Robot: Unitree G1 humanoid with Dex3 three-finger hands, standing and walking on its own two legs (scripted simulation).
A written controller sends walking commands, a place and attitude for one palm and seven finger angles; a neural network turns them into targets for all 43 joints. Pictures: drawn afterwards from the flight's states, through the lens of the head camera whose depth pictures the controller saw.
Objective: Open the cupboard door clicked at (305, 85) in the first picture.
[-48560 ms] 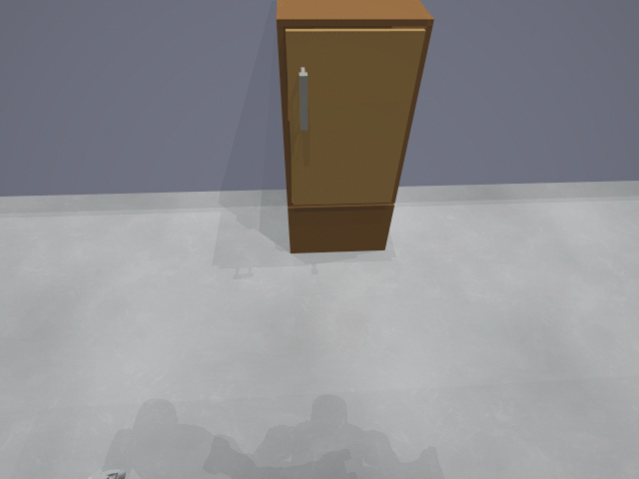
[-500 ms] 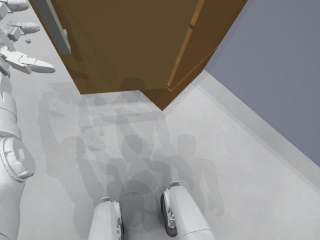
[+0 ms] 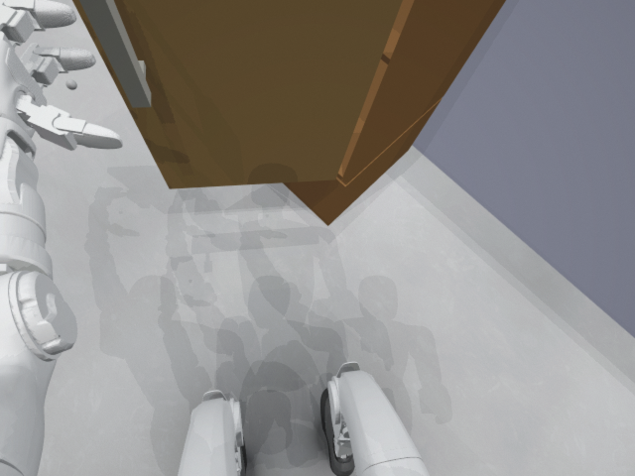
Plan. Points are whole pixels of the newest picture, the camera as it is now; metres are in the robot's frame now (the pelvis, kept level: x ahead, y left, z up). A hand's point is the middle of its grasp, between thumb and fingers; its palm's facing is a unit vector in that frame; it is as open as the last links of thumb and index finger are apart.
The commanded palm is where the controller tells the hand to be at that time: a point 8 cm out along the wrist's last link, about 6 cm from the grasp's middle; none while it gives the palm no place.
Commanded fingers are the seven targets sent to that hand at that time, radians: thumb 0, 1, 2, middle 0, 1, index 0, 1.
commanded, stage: slide the fingers in behind the handle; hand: left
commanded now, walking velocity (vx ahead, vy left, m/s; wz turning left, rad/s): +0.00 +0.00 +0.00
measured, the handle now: (120, 35) +0.61 +0.16 +0.07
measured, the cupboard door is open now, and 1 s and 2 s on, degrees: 51 51 52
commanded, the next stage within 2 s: close the thumb around the handle in 1.68 s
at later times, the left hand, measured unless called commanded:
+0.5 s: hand (105, 80) +0.56 +0.18 +0.06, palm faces -0.02 -1.00 -0.04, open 14.0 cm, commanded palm +0.54 +0.21 +0.06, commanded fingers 0.00 -0.50 0.30 -0.30 -1.20 -0.30 -1.20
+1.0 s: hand (138, 79) +0.56 +0.14 +0.05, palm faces -0.01 -1.00 -0.03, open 13.9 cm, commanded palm +0.54 +0.18 +0.06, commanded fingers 0.00 -0.50 0.30 -0.30 -1.20 -0.30 -1.20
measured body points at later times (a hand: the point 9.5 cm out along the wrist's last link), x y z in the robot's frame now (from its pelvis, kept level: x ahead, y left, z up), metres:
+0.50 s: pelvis -0.01 +0.01 +0.00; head +0.18 +0.03 +0.41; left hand +0.55 +0.23 +0.06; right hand -0.03 -0.25 -0.11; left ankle -0.01 +0.12 -0.62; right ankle +0.04 -0.14 -0.62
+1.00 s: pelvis +0.00 +0.00 +0.00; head +0.18 +0.02 +0.41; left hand +0.56 +0.20 +0.06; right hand -0.01 -0.26 -0.11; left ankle -0.01 +0.12 -0.62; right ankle +0.04 -0.14 -0.62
